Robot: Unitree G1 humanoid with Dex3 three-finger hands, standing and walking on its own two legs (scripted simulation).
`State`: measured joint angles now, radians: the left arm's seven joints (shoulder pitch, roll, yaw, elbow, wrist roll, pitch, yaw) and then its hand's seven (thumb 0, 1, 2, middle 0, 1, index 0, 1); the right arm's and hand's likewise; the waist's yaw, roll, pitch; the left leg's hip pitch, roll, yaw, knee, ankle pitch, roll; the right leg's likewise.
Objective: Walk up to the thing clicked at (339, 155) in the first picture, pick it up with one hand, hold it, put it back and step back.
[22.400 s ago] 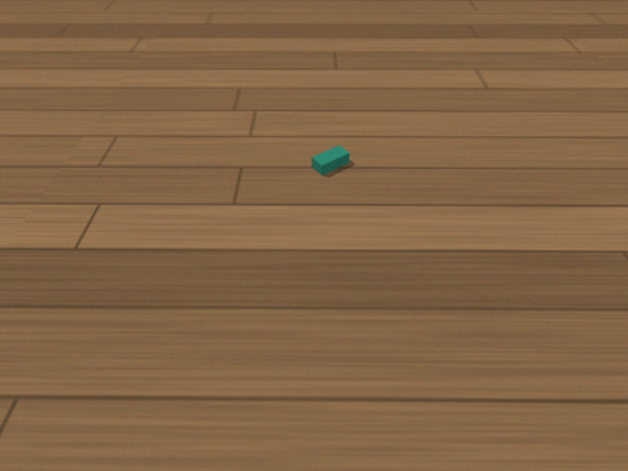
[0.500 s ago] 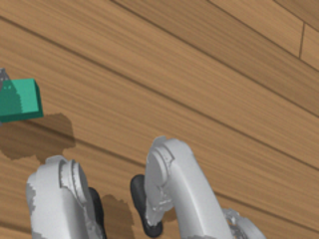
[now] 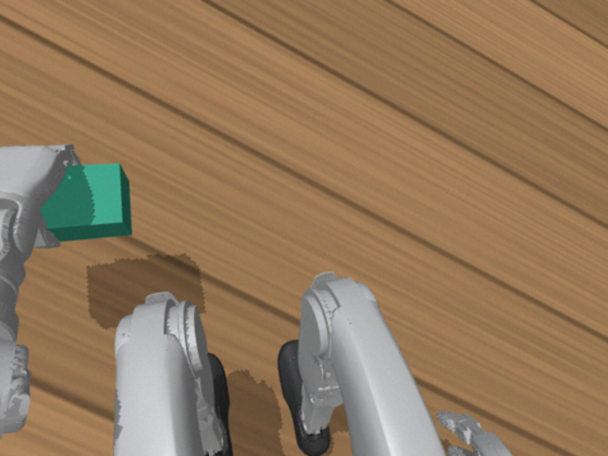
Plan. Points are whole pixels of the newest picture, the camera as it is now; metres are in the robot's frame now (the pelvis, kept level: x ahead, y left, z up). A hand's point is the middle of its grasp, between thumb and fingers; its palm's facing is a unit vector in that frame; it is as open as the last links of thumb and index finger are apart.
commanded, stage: lift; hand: left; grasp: from above
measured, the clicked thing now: (55, 205) +0.45 +0.30 -0.18
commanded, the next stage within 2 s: hold in 1.38 s
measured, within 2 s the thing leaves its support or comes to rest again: neither
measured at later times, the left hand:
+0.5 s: hand out of the picture +0.36 +0.31 +0.03, palm faces -0.42 -0.09 -0.90, open 11.4 cm
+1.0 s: hand out of the picture +0.34 +0.29 +0.21, palm faces -0.45 -0.10 -0.89, open 11.4 cm
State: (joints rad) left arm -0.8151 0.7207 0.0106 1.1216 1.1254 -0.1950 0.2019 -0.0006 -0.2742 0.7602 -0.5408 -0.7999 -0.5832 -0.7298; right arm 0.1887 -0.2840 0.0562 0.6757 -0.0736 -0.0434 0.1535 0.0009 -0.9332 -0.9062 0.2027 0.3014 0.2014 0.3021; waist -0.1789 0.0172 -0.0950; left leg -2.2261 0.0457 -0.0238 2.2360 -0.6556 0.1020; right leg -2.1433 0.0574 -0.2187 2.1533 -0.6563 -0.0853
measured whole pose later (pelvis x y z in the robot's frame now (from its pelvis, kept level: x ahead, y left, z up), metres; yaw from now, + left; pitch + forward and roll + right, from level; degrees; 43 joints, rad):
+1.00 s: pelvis +0.04 +0.02 +0.30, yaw +7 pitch +17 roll -3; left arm -0.38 0.45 -0.19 0.90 1.02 -0.07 0.16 -0.01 -0.26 0.75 -0.52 -0.81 -0.56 -0.76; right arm 0.27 -0.26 -0.02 0.72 0.06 -0.01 -0.05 0.01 -0.92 -0.90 0.20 0.30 0.20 0.30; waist -0.08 0.04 -0.16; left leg -0.99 -0.01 0.02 1.15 -0.46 0.07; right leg -0.95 0.09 -0.04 1.10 -0.45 -0.04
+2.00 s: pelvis +0.10 +0.02 +0.38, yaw +6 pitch +6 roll -1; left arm -0.26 0.43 -0.25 0.69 0.98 -0.03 0.04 -0.01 -0.23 0.73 -0.51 -0.81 -0.55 -0.75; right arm 0.25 -0.26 -0.04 0.68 0.08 0.05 -0.05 0.01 -0.90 -0.90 0.20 0.30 0.20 0.30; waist -0.02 0.05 -0.06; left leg -0.40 -0.03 0.05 0.60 -0.31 0.07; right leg -0.37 0.07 0.03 0.57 -0.30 -0.04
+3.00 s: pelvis +0.08 +0.01 +0.39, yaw +7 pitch +1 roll +0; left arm -0.21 0.43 -0.27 0.59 0.97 -0.04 -0.02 -0.01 -0.22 0.71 -0.50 -0.81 -0.54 -0.75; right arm 0.18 -0.26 -0.01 0.67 0.09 0.09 -0.08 0.01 -0.90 -0.89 0.20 0.30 0.20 0.30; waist 0.00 0.05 0.00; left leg -0.26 -0.04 0.04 0.45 -0.22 0.06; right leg -0.24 0.06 0.03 0.45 -0.23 -0.04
